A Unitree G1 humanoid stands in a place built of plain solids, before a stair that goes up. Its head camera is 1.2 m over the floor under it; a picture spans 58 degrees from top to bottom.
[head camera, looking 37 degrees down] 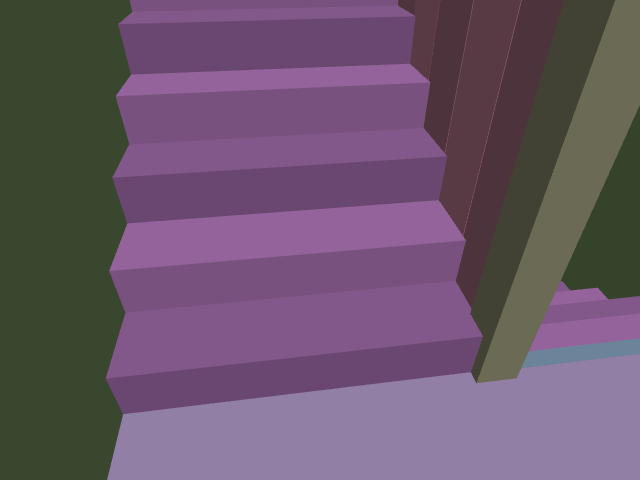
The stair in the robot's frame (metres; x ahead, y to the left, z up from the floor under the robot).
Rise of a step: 0.18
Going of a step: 0.25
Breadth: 1.11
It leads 8 degrees to the left of straight ahead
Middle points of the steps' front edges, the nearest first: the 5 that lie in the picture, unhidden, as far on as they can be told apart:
0.80 0.04 0.18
1.04 0.08 0.35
1.29 0.11 0.53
1.54 0.14 0.71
1.79 0.18 0.88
